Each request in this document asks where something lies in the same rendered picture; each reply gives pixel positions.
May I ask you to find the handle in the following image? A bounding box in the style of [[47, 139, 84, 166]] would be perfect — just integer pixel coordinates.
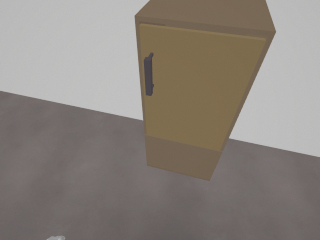
[[143, 52, 154, 96]]

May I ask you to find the cupboard door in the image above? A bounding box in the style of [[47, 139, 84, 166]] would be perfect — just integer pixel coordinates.
[[139, 23, 266, 151]]

